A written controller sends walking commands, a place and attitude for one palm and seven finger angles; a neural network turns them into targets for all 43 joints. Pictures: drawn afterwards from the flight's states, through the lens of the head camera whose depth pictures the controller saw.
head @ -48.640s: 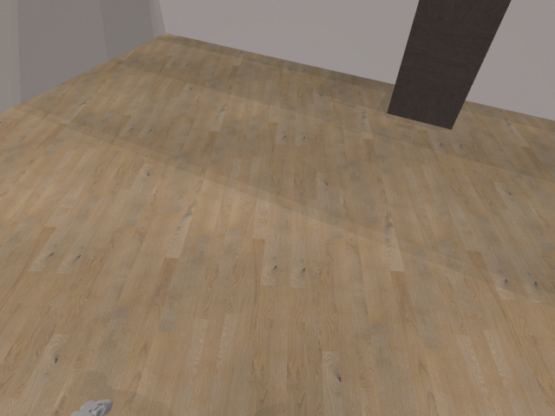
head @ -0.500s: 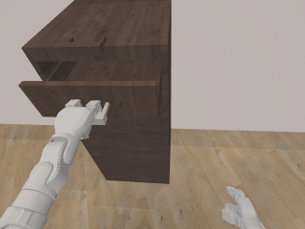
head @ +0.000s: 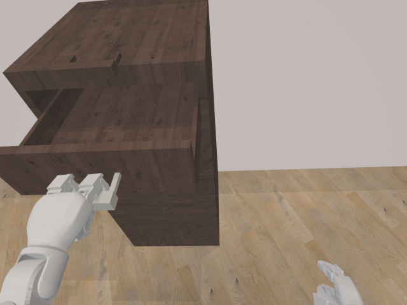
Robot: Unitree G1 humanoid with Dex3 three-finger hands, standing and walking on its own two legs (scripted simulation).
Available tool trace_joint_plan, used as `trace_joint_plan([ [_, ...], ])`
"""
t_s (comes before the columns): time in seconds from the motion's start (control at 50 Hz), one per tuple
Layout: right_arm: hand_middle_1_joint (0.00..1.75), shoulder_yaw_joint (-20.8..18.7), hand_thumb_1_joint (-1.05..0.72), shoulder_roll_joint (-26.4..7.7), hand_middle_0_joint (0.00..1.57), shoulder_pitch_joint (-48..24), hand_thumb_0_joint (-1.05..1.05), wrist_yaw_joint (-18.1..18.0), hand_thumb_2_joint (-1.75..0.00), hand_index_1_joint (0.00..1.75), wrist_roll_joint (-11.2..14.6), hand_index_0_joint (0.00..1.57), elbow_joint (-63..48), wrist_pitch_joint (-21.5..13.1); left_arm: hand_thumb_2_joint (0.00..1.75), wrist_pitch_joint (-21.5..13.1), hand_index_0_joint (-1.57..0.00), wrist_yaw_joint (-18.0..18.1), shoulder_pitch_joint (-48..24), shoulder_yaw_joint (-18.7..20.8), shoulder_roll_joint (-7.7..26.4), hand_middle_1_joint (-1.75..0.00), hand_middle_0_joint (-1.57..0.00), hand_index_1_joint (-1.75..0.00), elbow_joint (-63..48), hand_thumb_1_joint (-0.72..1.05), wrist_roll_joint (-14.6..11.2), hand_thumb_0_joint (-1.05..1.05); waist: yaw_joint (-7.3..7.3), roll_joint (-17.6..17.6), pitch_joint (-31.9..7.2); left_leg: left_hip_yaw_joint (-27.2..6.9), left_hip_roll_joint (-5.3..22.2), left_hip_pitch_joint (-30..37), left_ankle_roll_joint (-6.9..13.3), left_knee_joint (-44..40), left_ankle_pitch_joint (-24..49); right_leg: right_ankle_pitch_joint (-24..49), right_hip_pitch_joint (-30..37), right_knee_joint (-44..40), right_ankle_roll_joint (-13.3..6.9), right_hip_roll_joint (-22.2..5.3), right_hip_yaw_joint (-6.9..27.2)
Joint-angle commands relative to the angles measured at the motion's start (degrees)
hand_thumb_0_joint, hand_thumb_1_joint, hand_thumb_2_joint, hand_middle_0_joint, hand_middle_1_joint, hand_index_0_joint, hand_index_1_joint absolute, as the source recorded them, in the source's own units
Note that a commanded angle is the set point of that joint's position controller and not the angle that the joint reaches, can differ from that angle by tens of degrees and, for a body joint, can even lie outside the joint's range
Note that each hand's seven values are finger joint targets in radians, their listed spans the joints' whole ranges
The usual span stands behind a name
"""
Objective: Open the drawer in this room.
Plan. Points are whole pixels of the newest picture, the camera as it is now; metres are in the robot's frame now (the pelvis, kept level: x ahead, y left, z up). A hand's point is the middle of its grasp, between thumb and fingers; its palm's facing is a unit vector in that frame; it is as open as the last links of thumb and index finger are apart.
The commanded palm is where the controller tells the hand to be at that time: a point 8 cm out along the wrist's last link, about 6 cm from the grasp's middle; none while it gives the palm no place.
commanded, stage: pull the drawer open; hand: left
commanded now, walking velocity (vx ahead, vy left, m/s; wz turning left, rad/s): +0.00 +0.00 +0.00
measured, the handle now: (88, 189) +0.29 +0.24 +0.11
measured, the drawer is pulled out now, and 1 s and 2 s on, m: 0.19 0.30 0.30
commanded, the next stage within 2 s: open the thumb to release the handle in 0.90 s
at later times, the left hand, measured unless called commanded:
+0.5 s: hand (61, 281) +0.14 +0.23 +0.09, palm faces +0.02 -0.11 -0.99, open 6.1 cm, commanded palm +0.08 +0.25 +0.15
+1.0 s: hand (55, 295) +0.12 +0.23 +0.09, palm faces +0.03 -0.08 -1.00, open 6.2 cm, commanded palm +0.10 +0.24 +0.15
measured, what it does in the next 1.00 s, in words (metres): stands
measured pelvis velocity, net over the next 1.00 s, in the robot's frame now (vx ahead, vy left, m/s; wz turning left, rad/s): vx -0.02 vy -0.01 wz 0.01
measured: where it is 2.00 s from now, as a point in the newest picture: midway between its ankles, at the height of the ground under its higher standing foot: outside the picture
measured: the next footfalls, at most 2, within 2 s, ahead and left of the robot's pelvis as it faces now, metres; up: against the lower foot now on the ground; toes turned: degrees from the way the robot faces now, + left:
none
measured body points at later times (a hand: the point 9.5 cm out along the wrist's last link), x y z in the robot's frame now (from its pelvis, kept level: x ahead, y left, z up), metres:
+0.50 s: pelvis -0.01 -0.01 +0.00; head -0.02 -0.04 +0.45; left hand +0.13 +0.23 +0.14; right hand +0.22 -0.20 -0.08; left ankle -0.03 +0.11 -0.73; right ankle -0.04 -0.11 -0.73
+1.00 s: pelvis -0.02 -0.01 +0.00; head -0.02 -0.05 +0.44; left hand +0.12 +0.23 +0.14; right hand +0.20 -0.22 -0.10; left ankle -0.03 +0.11 -0.73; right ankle -0.04 -0.11 -0.73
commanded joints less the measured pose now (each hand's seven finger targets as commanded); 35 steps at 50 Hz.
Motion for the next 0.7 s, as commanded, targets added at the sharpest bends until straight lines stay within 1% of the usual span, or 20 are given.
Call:
trace_joint_plan([
  [0.0,0.3,-0.82,-0.9,-4.06,0.2,-10.27,0.0,0.37,-0.9,0.3,0.31,0.2,-10.87,-3.71,0.9,1.61,-0.4,5.58,2.85,11.18,9.91,-1.35,-0.4,-1.35,-19.66,0.9,-0.13,0.0,4.56,-0.25,-14.36,-2.77,-0.2,8.45,0.33,0.39,33.02,31.41,5.85,-0.97,0.23,-0.53,-1.59],
  [0.06,0.3,-0.13,-0.9,-4.06,0.2,-10.88,0.0,0.33,-0.9,0.3,0.28,0.2,-11.11,-3.35,0.9,2.81,-0.4,6.22,5.34,11.6,10.26,-1.35,-0.4,-1.35,-20.8,0.9,0.34,0.0,4.46,-1.22,-12.9,-2.85,0.04,8.15,0.16,0.39,31.71,30.47,5.41,-1.26,0.42,-0.56,-1.53],
  [0.08,0.3,0.01,-0.9,-3.82,0.2,-10.77,0.0,0.23,-0.9,0.3,0.18,0.2,-10.83,-3.11,0.9,3.0,-0.4,6.15,5.35,11.34,9.94,-1.35,-0.4,-1.35,-19.84,0.9,0.56,0.0,4.19,-2.67,-11.69,-2.9,-0.13,7.67,0.22,0.29,30.41,29.58,4.88,-1.43,0.43,-0.35,-1.6],
  [0.12,0.3,0.44,-0.9,-3.62,0.2,-11.22,0.0,0.13,-0.9,0.3,0.06,0.2,-11.23,-2.88,0.9,3.15,-0.4,6.08,5.53,10.53,9.27,-1.35,-0.4,-1.35,-20.63,0.9,1.08,0.0,4.3,-2.49,-11.32,-2.9,-0.12,7.86,0.21,0.11,29.12,28.42,4.67,-1.69,0.47,-0.35,-1.71],
  [0.14,0.3,0.56,-0.9,-3.88,0.2,-11.84,0.0,0.1,-0.9,0.3,0.35,0.2,-11.59,-2.89,0.9,3.29,-0.4,6.17,7.05,11.61,10.01,-1.35,-0.4,-1.35,-21.26,0.9,0.81,0.0,4.39,-1.38,-10.78,-3.1,0.16,8.27,0.06,0.23,29.62,28.17,4.61,-2.23,0.32,-0.03,-1.02],
  [0.16,0.3,0.96,-0.9,-3.51,0.2,-11.57,0.0,0.19,-0.9,0.3,0.17,0.2,-11.52,-2.92,0.9,3.31,-0.4,6.08,7.08,10.23,8.91,-1.35,-0.4,-1.35,-21.83,0.9,0.94,0.0,4.42,-1.01,-10.88,-3.05,0.19,8.43,0.0,0.18,29.55,27.72,4.51,-1.95,0.51,-0.42,-1.7],
  [0.18,0.3,0.93,-0.9,-3.48,0.2,-11.21,0.0,0.01,-0.9,0.3,0.17,0.2,-11.43,-2.82,0.9,3.19,-0.4,6.07,7.91,11.36,9.9,-1.35,-0.4,-1.35,-21.61,0.9,0.79,0.0,4.58,-1.88,-11.12,-3.09,0.28,8.54,-0.02,0.18,29.69,27.72,4.79,-2.12,0.56,-0.24,-1.64],
  [0.26,0.3,2.03,-0.9,-3.4,0.2,-12.14,0.0,0.0,-0.9,0.3,0.32,0.2,-12.49,-2.67,0.9,3.4,-0.4,5.68,12.78,10.76,8.99,-1.35,-0.4,-1.35,-22.25,0.9,0.33,0.0,4.95,-1.53,-8.27,-2.9,0.34,7.57,-0.23,-0.39,26.81,25.95,4.67,-3.08,0.71,-0.28,-1.69],
  [0.32,0.3,2.27,-0.9,-3.6,0.2,-12.43,0.0,-0.58,-0.9,0.3,0.15,0.2,-12.99,-2.53,0.9,3.08,-0.4,5.91,14.59,13.5,11.22,-1.35,-0.4,-1.35,-22.42,0.9,0.06,0.0,5.46,-3.05,-7.73,-2.67,0.06,6.94,-0.08,-0.68,24.01,26.79,5.79,-3.9,0.86,-0.44,-0.79],
  [0.34,0.3,2.56,-0.9,-4.03,0.2,-13.47,0.0,-0.67,-0.9,0.3,0.47,0.2,-13.4,-2.45,0.9,3.29,-0.4,6.03,16.62,14.88,12.14,-1.35,-0.4,-1.35,-22.79,0.9,-0.55,0.0,5.96,-1.23,-7.81,-2.86,0.06,7.1,-0.35,-0.77,23.14,26.91,6.45,-4.35,0.51,-0.23,0.52],
  [0.36,0.3,2.89,-0.9,-3.46,0.2,-12.83,0.0,-0.57,-0.9,0.3,0.25,0.2,-13.32,-2.38,0.9,3.24,-0.4,5.9,17.61,13.97,11.14,-1.35,-0.4,-1.35,-22.59,0.9,-0.5,0.0,5.84,-2.28,-6.85,-2.56,0.0,6.45,-0.24,-0.95,22.52,26.7,6.47,-4.18,0.75,-0.68,-0.44],
  [0.4,0.3,2.79,-0.9,-3.93,0.2,-13.01,0.0,-0.81,-0.9,0.3,0.28,0.2,-13.46,-2.19,0.9,2.77,-0.4,6.06,17.63,14.64,11.92,-1.35,-0.4,-1.35,-23.34,0.9,-0.36,0.0,5.77,-0.94,-5.68,-2.47,-0.04,6.24,-0.24,-1.14,21.12,25.02,5.72,-4.81,0.69,-0.57,-0.01],
  [0.44,0.3,2.78,-0.9,-4.38,0.2,-13.88,0.0,-0.75,-0.9,0.3,0.65,0.2,-14.13,-2.3,0.9,2.93,-0.4,6.66,21.89,16.67,12.79,-1.35,-0.4,-1.35,-24.18,0.9,-1.13,0.0,6.58,1.41,-6.44,-2.58,0.31,6.8,-0.53,-1.1,20.55,23.92,6.36,-5.3,0.46,-0.36,0.89],
  [0.46,0.3,2.92,-0.9,-4.03,0.2,-13.07,0.0,-0.72,-0.9,0.3,0.48,0.2,-14.33,-2.29,0.9,2.88,-0.4,6.75,23.93,15.66,11.83,-1.35,-0.4,-1.35,-24.77,0.9,-1.34,0.0,6.76,0.72,-6.86,-2.18,0.35,6.46,-0.36,-1.05,20.37,24.05,6.77,-4.93,0.76,-0.89,-0.2],
  [0.48,0.3,2.74,-0.9,-4.11,0.2,-13.1,0.0,-0.71,-0.9,0.3,0.62,0.2,-14.21,-2.26,0.9,2.62,-0.4,6.89,24.63,16.17,12.14,-1.35,-0.4,-1.35,-24.48,0.9,-1.37,0.0,6.62,0.32,-5.28,-2.16,0.34,5.75,-0.44,-1.09,20.0,23.6,6.03,-5.08,0.76,-0.72,0.17],
  [0.54,0.3,2.39,-0.9,-4.89,0.2,-14.17,0.0,-0.6,-0.9,0.3,0.68,0.2,-14.81,-2.13,0.9,2.61,-0.4,7.66,27.14,17.13,12.35,-1.35,-0.4,-1.35,-25.73,0.9,-2.11,0.0,6.79,0.88,-5.27,-2.31,0.46,5.98,-0.48,-0.63,18.91,23.1,5.62,-5.42,0.74,-0.68,1.03],
  [0.56,0.3,2.35,-0.9,-4.66,0.2,-13.34,0.0,-0.64,-0.9,0.3,0.41,0.2,-14.47,-2.02,0.9,2.33,-0.4,7.83,25.6,17.19,12.69,-1.35,-0.4,-1.35,-25.71,0.9,-1.89,0.0,6.38,-0.51,-3.98,-2.36,0.27,4.96,-0.29,-0.76,17.61,21.81,4.63,-5.32,0.77,-0.86,0.67],
  [0.58,0.3,2.04,-0.9,-4.89,0.2,-13.07,0.0,-0.76,-0.9,0.3,0.28,0.2,-14.38,-2.08,0.9,1.82,-0.4,8.26,24.87,17.78,12.96,-1.35,-0.4,-1.35,-25.63,0.9,-1.6,0.0,6.3,-0.17,-4.09,-2.42,0.27,4.81,-0.24,-0.6,17.12,21.13,4.2,-5.25,0.72,-0.85,0.87],
  [0.62,0.3,1.66,-0.9,-4.75,0.2,-12.71,0.0,-0.94,-0.9,0.3,0.19,0.2,-14.26,-2.37,0.9,1.09,-0.4,9.19,26.95,18.53,12.93,-1.35,-0.4,-1.35,-24.31,0.9,-1.64,0.0,6.62,-1.32,-4.7,-2.38,-0.04,4.67,-0.06,0.1,17.41,23.67,4.33,-4.78,0.77,-1.13,1.34],
  [0.68,0.3,1.14,-0.9,-4.81,0.2,-12.27,0.0,-0.95,-0.9,0.3,-0.01,0.2,-14.03,-2.6,0.9,0.26,-0.4,10.05,25.18,18.06,12.16,-1.35,-0.4,-1.35,-24.46,0.9,-1.66,0.0,6.25,-0.14,-5.08,-2.68,-0.25,4.8,-0.05,0.59,16.19,21.3,2.82,-4.52,0.54,-1.11,1.36],
])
